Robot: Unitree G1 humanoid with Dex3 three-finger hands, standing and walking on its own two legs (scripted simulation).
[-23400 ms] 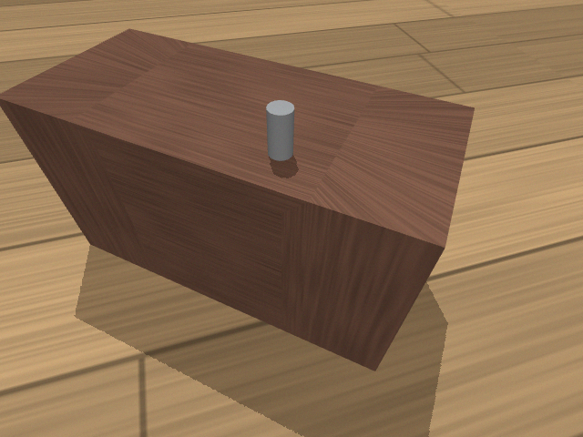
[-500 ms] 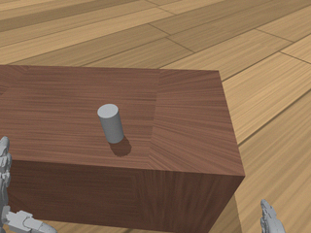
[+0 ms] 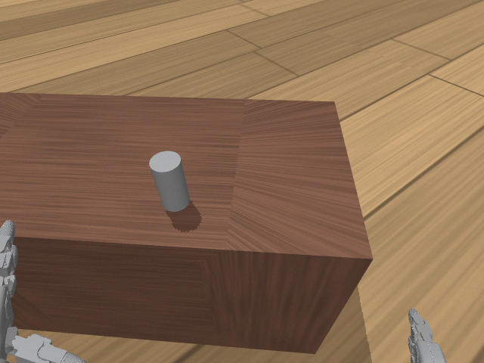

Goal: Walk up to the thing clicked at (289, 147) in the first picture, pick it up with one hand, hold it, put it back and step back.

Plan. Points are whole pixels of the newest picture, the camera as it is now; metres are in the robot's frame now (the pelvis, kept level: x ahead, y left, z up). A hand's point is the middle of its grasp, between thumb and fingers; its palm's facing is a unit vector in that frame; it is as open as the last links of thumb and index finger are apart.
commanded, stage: home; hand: left
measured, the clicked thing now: (171, 182) +0.48 +0.18 +0.01
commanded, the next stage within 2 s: none
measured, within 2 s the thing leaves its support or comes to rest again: neither
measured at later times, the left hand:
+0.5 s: hand (139, 346) +0.18 +0.19 -0.07, palm faces +0.11 -0.97 -0.20, open 17.7 cm
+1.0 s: hand (140, 345) +0.19 +0.20 -0.10, palm faces +0.01 -0.95 -0.30, open 17.5 cm
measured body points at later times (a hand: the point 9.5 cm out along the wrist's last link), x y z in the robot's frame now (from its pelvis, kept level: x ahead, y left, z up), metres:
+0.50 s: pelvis +0.01 +0.01 +0.00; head +0.04 +0.02 +0.45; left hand +0.17 +0.24 -0.06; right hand +0.18 -0.22 -0.07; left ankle +0.02 +0.13 -0.72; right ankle +0.02 -0.13 -0.72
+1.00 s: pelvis +0.02 +0.01 +0.00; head +0.03 +0.01 +0.45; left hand +0.18 +0.25 -0.07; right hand +0.16 -0.23 -0.10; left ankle +0.02 +0.13 -0.72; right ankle +0.02 -0.13 -0.72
